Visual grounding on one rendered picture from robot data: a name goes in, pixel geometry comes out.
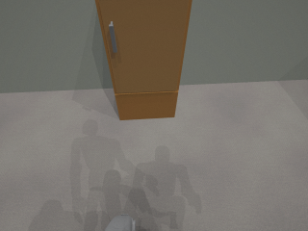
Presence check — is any cupboard door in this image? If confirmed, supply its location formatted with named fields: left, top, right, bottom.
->
left=99, top=0, right=189, bottom=93

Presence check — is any handle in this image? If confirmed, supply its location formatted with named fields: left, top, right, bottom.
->
left=109, top=21, right=117, bottom=53

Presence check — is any robot left thigh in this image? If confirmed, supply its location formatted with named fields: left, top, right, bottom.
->
left=104, top=215, right=136, bottom=231

